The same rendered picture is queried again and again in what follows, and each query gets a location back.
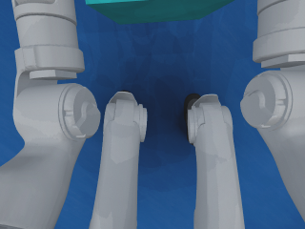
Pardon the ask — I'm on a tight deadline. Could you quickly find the robot right upper arm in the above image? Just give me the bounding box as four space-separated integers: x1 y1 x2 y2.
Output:
240 70 305 222

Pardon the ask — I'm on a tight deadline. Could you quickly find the robot left upper arm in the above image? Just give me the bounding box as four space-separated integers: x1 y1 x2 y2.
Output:
0 83 101 229

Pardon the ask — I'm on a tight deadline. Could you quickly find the robot left shin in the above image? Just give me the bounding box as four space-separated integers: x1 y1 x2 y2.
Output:
103 92 138 135

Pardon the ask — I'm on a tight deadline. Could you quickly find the carton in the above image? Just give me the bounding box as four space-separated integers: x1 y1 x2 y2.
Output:
85 0 234 25

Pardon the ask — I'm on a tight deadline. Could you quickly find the robot right foot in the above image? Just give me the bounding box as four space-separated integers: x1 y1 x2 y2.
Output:
184 94 201 145

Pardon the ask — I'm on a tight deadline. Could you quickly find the right robot forearm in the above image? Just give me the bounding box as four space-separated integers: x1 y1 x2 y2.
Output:
253 0 305 71

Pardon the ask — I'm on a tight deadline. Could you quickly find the left robot forearm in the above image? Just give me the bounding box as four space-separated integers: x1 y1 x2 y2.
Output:
11 0 85 122

